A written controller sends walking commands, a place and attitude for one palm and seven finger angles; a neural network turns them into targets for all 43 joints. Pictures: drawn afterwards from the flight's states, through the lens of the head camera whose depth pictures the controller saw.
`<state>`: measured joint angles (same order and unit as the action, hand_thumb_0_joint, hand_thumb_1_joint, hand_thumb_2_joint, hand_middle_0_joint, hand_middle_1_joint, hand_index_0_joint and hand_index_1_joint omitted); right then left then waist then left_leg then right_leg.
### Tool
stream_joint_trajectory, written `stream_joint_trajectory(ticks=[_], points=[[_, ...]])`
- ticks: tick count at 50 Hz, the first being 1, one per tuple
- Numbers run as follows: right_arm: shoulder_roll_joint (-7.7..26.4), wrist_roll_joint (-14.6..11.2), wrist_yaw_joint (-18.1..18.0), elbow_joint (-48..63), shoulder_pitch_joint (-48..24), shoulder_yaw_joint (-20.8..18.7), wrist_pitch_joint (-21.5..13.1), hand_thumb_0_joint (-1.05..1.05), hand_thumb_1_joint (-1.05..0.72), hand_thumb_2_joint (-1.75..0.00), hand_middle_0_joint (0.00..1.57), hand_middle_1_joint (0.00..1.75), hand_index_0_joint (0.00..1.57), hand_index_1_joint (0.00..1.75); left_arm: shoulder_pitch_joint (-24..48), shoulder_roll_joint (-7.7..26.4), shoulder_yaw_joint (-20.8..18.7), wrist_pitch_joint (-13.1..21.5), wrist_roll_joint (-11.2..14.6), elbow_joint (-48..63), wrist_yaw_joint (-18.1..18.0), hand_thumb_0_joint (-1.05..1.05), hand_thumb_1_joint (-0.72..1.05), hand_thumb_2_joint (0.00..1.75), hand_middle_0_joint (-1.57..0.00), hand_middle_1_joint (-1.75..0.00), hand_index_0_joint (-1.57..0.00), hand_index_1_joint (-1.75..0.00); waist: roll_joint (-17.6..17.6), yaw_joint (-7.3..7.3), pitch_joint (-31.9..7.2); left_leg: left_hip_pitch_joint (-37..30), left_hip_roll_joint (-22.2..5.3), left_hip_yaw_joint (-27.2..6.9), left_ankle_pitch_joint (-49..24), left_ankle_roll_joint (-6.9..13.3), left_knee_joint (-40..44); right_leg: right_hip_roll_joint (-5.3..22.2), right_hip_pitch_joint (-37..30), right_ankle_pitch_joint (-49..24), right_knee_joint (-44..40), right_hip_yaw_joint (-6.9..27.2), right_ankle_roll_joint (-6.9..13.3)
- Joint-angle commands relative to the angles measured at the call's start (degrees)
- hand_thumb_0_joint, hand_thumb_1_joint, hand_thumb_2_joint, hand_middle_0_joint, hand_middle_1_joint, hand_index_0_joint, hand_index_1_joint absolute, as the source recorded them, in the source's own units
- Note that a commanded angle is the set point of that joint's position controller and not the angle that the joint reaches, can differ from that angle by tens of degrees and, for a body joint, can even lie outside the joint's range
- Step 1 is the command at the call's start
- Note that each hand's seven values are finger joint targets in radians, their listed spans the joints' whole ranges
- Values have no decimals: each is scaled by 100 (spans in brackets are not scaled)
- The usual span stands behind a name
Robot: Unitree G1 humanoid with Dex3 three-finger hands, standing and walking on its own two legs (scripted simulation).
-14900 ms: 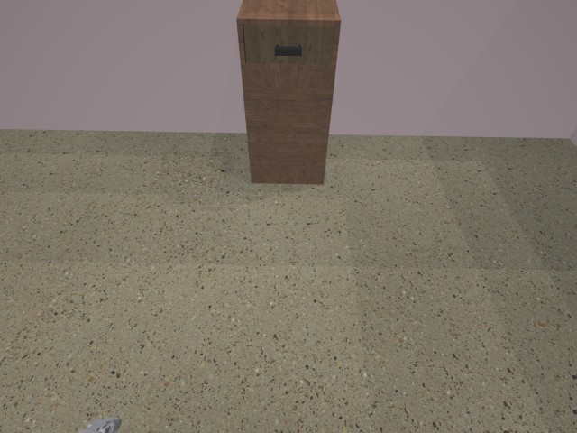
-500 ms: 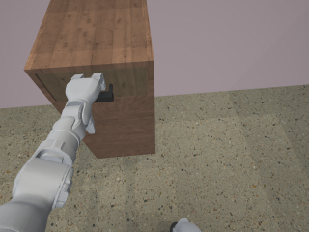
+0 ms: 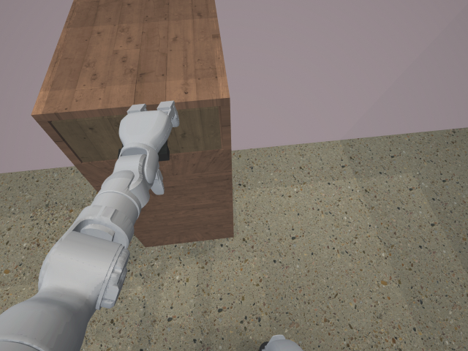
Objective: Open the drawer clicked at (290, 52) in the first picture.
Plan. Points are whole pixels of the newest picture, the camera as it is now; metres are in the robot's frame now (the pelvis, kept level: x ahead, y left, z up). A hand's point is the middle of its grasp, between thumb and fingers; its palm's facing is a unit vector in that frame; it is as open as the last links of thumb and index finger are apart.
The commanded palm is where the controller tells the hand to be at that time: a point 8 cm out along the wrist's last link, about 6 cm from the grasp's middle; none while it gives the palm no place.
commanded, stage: move the hooked fingers above the handle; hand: left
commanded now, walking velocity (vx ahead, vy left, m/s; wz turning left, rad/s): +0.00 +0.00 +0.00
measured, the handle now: (144, 147) +0.54 +0.15 -0.03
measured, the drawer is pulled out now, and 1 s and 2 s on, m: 0.00 0.00 0.00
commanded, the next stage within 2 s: lower the fingers behind the handle in 1.36 s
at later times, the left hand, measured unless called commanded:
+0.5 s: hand (161, 138) +0.49 +0.10 +0.05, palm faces +0.05 -0.11 -0.99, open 13.9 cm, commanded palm +0.47 +0.16 +0.08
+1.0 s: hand (158, 153) +0.47 +0.10 +0.03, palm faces -0.01 -0.10 -0.99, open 13.9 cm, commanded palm +0.47 +0.16 +0.08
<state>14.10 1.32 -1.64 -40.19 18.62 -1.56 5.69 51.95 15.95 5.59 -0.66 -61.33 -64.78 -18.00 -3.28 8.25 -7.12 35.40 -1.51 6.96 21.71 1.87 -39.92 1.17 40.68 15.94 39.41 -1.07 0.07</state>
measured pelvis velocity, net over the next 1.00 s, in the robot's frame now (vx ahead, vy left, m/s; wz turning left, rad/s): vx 0.00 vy -0.01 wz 0.06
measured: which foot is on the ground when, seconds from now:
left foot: down 0.00-1.00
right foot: down 0.00-1.00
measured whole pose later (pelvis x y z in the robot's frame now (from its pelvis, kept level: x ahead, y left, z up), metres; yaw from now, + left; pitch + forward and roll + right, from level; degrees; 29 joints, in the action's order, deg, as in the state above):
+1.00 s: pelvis +0.00 -0.01 +0.00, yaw +3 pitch +17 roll +0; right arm 16.3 1.8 -2.6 -43.5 18.3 -3.9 2.7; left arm 50.1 16.0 11.2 8.1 -62.2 -58.2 -20.3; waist -2.2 6.2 -6.8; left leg 37.7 -0.9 3.5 21.9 1.1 -42.4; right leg 2.2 41.3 17.3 41.3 -4.3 0.8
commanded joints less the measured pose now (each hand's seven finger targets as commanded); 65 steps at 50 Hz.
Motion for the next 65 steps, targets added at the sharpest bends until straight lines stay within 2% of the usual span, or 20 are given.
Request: stream_joint_trajectory(ticks=[1, 5, 10, 13, 15, 18, 20, 23, 25, 30, 34, 40, 43, 46, 50, 53, 56, 59, 62, 65], points=[[825, 50, -84, 533, 300, -300, -178, 0, -90, -90, 20, 30, 20, 30, 1799, 2310, -850, 109, -324, 1442, -899, 0, -50, 30, -30, -120, -30, -120, 470, -529, -2142, 23, 335, -341, -1808, 35, 286, -231, -2088, -1869, -85, 96, 199], [780, 88, -14, 455, 323, -408, -192, 0, -90, -90, 20, 30, 20, 30, 2058, 2280, -872, -314, -434, 1919, -1321, 0, -50, 30, -30, -120, -30, -120, 183, -473, -3201, -550, 314, -284, -2570, -5, 85, -250, -2332, -2562, 54, 43, 188], [846, -36, 24, 161, 587, -610, -134, 0, -90, -90, 20, 30, 20, 30, 2924, 749, 495, -591, 73, 2030, -662, 0, -50, 30, -30, -120, -30, -120, 212, 204, -3207, -1656, 194, -477, -2883, 32, 178, -298, -1910, -2402, -372, -12, 82], [874, -38, -34, 74, 641, -666, -168, 0, -90, -90, 20, 30, 20, 30, 2999, -95, 1293, -249, 422, 2450, -17, 0, -50, 30, -30, -120, -30, -120, 182, 359, -3000, -2388, 132, -717, -3305, 50, 187, -336, -1423, -2122, -538, -74, 43], [877, -30, -75, 5, 626, -645, -180, 0, -90, -90, 20, 30, 20, 30, 3062, -202, 1433, 109, 480, 2529, 241, 0, -50, 30, -30, -120, -30, -120, 106, 401, -2581, -2487, 133, -802, -3353, 24, 179, -333, -1092, -1953, -531, -118, 73], [840, 19, -62, -98, 660, -539, -178, 0, -90, -90, 20, 30, 20, 30, 2678, 362, 783, 457, 229, 1905, 75, 0, -50, 30, -30, -120, -30, -120, 105, 176, -1897, -1861, 193, -809, -2916, -8, 207, -311, -952, -1682, -434, -146, 159], [888, 32, -40, -61, 615, -452, -147, 0, -90, -90, 20, 30, 20, 30, 2470, 1345, -117, 429, -1, 1558, -329, 0, -50, 30, -30, -120, -30, -120, 139, -148, -1738, -1167, 276, -734, -2587, -47, 294, -318, -1225, -1736, -280, -138, 261], [790, 96, 18, 135, 266, -254, -155, 0, -90, -90, 20, 30, 20, 30, 2134, 1857, -647, -126, -280, 960, -1076, 0, -50, 30, -30, -120, -30, -120, 297, -382, -1674, -219, 365, -495, -2176, -61, 276, -279, -1534, -1771, -35, -121, 258], [775, 103, 24, 303, 15, -209, -141, 0, -90, -90, 20, 30, 20, 30, 1898, 2037, -718, -634, -430, 893, -1407, 0, -50, 30, -30, -120, -30, -120, 327, -575, -2093, -103, 384, -332, -2317, -78, 262, -244, -2023, -2125, 37, -67, 261], [773, -88, -117, 500, -230, -176, 60, 0, -90, -90, 20, 30, 20, 30, 2356, 2114, -418, -1690, -257, 889, -1372, 0, -50, 30, -30, -120, -30, -120, 898, -434, -2871, -233, 397, -126, -2128, -52, 402, -206, -2930, -2565, -160, 82, 111], [857, -174, -339, 497, -120, -242, 87, 0, -90, -90, 20, 30, 20, 30, 2671, 2316, -528, -1483, 198, 1163, -575, 0, -50, 30, -30, -120, -30, -120, 952, -238, -3114, -472, 399, -186, -1837, 58, 584, -138, -3348, -2581, -424, 175, -33], [807, -91, -346, 217, 496, -471, -325, 0, -90, -90, 20, 30, 20, 30, 2669, -164, 1456, 284, 311, 1980, 574, 0, -50, 30, -30, -120, -30, -120, 422, 354, -2235, -1639, 242, -522, -2119, 133, 377, -236, -1536, -1840, -619, 38, 69], [831, 2, -273, 26, 681, -512, -392, 0, -90, -90, 20, 30, 20, 30, 2702, 331, 953, 926, 312, 2117, 466, 0, -50, 30, -30, -120, -30, -120, 167, 253, -2157, -1603, 263, -692, -2134, 74, 160, -257, -1085, -1494, -428, 21, 130], [784, 48, -130, -94, 776, -498, -422, 0, -90, -90, 20, 30, 20, 30, 2928, 786, 365, 1048, 96, 1988, -181, 0, -50, 30, -30, -120, -30, -120, -91, 82, -1996, -1225, 276, -765, -2183, -18, 82, -277, -792, -1335, -212, -76, 211], [879, 130, -10, -32, 466, -313, -388, 0, -90, -90, 20, 30, 20, 30, 2772, 2371, -1024, 258, -273, 1233, -1419, 0, -50, 30, -30, -120, -30, -120, 167, -273, -2045, 28, 404, -615, -1695, -39, 30, -275, -1110, -1193, 128, -105, 256], [848, 127, 31, 149, 206, -259, -304, 0, -90, -90, 20, 30, 20, 30, 2918, 2229, -619, -721, -528, 980, -1860, 0, -50, 30, -30, -120, -30, -120, -106, -265, -2614, 21, 397, -357, -1864, -67, 1, -244, -1502, -1587, 189, -71, 232], [925, -1, 39, 177, 213, -253, -116, 0, -90, -90, 20, 30, 20, 30, 3029, 2227, -425, -1636, -448, 275, -1597, 0, -50, 30, -30, -120, -30, -120, 215, -143, -2997, -77, 368, -283, -1867, -63, 93, -253, -1997, -1833, 58, -25, 143], [982, -171, -153, 209, 16, -157, 88, 0, -90, -90, 20, 30, 20, 30, 3577, 2693, -560, -2046, 83, 115, -1196, 0, -50, 30, -30, -120, -30, -120, 946, -36, -3012, 76, 402, -223, -1401, -2, 383, -202, -2643, -1748, -241, 94, -19], [1006, -252, -353, 208, -51, -38, 187, 0, -90, -90, 20, 30, 20, 30, 3105, 2761, -489, -2085, 318, -340, -666, 0, -50, 30, -30, -120, -30, -120, 1164, -103, -2514, 261, 420, -193, -957, 12, 598, -140, -2723, -1409, -453, 153, -76], [1002, -317, -494, 364, -49, 53, 158, 0, -90, -90, 20, 30, 20, 30, 2582, 2770, -351, -1715, 160, -419, -182, 0, -50, 30, -30, -120, -30, -120, 1399, -163, -1865, 400, 379, -202, -575, 37, 703, -110, -2493, -920, -595, 190, -54]])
